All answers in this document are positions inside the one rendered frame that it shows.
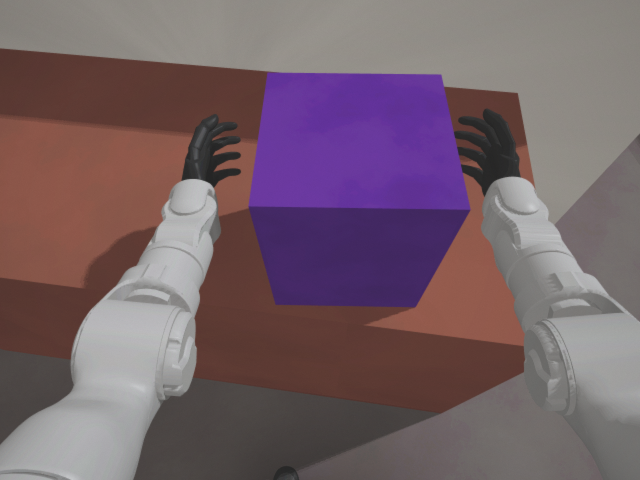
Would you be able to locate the robot left forearm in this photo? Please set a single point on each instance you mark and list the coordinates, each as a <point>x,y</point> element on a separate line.
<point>174,264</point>

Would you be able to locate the robot left hand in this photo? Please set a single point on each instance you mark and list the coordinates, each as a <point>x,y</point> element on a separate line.
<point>200,162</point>

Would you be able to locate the robot right hand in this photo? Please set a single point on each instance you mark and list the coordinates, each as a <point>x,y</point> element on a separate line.
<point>500,159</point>

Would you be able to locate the carton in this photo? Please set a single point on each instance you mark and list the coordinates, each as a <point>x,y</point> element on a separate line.
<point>357,190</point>

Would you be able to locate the left robot upper arm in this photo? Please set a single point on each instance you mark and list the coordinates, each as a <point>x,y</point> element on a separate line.
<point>131,356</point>

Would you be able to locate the right robot upper arm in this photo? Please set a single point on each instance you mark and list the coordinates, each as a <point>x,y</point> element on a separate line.
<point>587,369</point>

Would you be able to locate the pedestal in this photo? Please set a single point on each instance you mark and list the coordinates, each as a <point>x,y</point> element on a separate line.
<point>90,149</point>

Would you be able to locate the robot right forearm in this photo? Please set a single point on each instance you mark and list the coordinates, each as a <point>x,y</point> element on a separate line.
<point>540,271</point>

